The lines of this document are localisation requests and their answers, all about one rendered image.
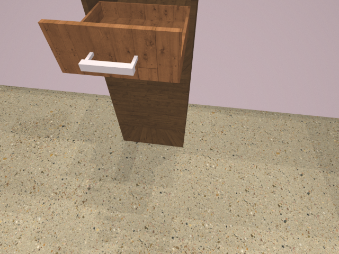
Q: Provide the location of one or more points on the drawer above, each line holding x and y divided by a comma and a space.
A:
116, 32

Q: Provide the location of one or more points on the cabinet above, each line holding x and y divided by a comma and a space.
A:
153, 111

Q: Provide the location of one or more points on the handle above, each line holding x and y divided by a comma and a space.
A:
107, 67

